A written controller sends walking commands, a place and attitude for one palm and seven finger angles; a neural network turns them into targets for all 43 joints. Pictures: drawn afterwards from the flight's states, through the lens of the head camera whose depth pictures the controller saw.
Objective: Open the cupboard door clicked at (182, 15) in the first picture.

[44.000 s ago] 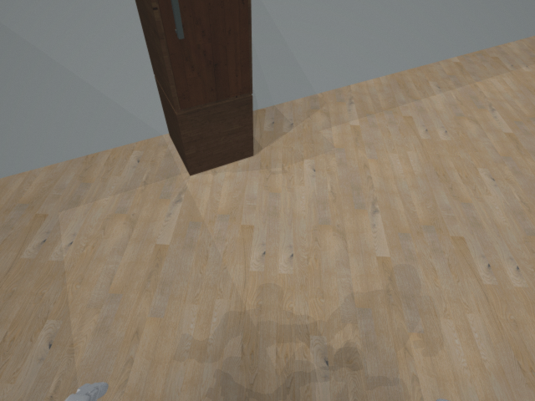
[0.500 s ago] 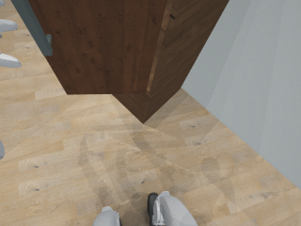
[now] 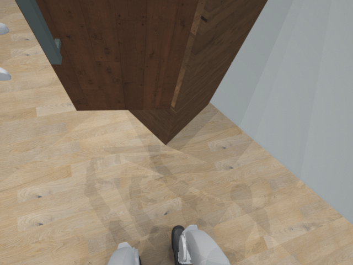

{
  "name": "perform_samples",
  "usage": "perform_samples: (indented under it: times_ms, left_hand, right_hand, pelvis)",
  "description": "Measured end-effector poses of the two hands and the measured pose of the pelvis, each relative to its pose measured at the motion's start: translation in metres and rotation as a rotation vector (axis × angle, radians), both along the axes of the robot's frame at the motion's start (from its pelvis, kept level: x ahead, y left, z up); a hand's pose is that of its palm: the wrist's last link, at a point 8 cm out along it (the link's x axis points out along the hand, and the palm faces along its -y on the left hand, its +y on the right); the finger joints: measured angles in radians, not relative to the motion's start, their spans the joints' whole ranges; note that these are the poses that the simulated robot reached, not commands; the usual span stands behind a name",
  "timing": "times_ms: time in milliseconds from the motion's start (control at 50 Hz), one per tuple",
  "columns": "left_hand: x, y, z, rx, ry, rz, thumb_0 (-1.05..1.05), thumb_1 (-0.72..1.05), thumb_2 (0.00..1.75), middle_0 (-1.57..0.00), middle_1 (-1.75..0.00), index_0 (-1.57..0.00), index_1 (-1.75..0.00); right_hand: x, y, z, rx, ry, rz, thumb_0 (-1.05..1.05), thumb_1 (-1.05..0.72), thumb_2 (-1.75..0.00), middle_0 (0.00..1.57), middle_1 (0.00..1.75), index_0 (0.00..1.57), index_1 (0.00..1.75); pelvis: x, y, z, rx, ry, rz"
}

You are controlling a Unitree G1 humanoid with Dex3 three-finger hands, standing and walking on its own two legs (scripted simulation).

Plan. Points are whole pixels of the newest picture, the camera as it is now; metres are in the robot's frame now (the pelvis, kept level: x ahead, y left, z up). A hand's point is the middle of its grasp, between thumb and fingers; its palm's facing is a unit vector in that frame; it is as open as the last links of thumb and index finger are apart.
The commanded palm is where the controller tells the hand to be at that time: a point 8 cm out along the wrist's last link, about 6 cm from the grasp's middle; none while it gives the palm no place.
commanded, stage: move the hooked fingers beside the handle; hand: left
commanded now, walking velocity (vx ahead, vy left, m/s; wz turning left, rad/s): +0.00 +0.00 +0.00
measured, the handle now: (41, 19) +0.59 +0.21 +0.11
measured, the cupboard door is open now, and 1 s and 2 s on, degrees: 49 49 49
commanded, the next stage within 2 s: slide the fingers in behind the handle in 0.42 s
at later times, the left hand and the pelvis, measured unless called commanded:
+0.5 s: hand out of the picture +0.54 +0.28 +0.11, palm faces +0.00 -1.00 -0.02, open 14.0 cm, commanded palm +0.52 +0.32 +0.11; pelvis +0.01 +0.00 +0.00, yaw +0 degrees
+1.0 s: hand (12, 40) +0.54 +0.25 +0.10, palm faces -0.02 -1.00 -0.01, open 14.0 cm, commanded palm +0.52 +0.29 +0.11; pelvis +0.01 +0.00 +0.00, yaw +0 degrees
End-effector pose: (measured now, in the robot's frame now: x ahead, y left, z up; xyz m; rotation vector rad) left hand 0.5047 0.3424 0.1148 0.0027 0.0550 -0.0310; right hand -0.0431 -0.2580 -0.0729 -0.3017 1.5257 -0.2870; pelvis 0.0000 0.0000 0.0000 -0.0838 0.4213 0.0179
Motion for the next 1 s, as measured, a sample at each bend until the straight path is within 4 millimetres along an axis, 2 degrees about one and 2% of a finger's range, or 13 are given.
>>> perform_samples:
  times_ms: [140,260,440,600,800,1000]
  left_hand:
    - [0.007,-0.011,-0.007,0.024,0.013,-0.007,-0.01,-0.50,0.30,-0.30,-1.20,-0.30,-1.20]
    - [0.016,-0.020,-0.003,-0.003,-0.025,0.006,-0.01,-0.50,0.30,-0.30,-1.20,-0.30,-1.20]
    - [0.012,-0.011,-0.004,0.033,0.015,0.034,-0.01,-0.50,0.30,-0.30,-1.20,-0.30,-1.20]
    - [0.008,-0.006,-0.006,0.011,0.003,0.023,-0.01,-0.50,0.30,-0.30,-1.20,-0.30,-1.20]
    - [0.013,-0.023,-0.013,-0.008,0.011,-0.008,-0.01,-0.50,0.30,-0.30,-1.20,-0.30,-1.20]
    - [0.016,-0.033,-0.012,0.004,0.009,0.013,-0.01,-0.50,0.30,-0.30,-1.20,-0.30,-1.21]
  right_hand:
    - [0.024,0.000,-0.002,-0.013,-0.054,0.034,0.00,-0.90,-0.90,0.21,0.30,0.20,0.30]
    - [0.032,0.002,-0.003,-0.002,-0.082,0.023,0.00,-0.90,-0.90,0.21,0.30,0.20,0.30]
    - [0.028,0.006,-0.008,0.035,-0.052,0.004,0.00,-0.90,-0.90,0.21,0.30,0.20,0.30]
    - [0.026,-0.005,-0.004,0.011,-0.024,0.016,0.00,-0.90,-0.90,0.21,0.30,0.20,0.30]
    - [0.031,-0.015,0.000,-0.024,-0.045,0.028,0.00,-0.90,-0.90,0.21,0.30,0.20,0.30]
    - [0.029,-0.004,-0.005,0.013,-0.067,0.009,0.00,-0.90,-0.90,0.21,0.30,0.20,0.30]
  pelvis:
    - [0.003,0.004,0.000,-0.005,0.001,0.012]
    - [0.008,0.004,0.000,-0.005,0.000,0.003]
    - [0.012,0.001,0.002,0.003,-0.003,-0.007]
    - [0.012,-0.004,0.002,0.002,0.001,0.001]
    - [0.010,-0.005,0.001,0.001,0.003,0.005]
    - [0.009,-0.003,0.002,0.004,-0.004,-0.005]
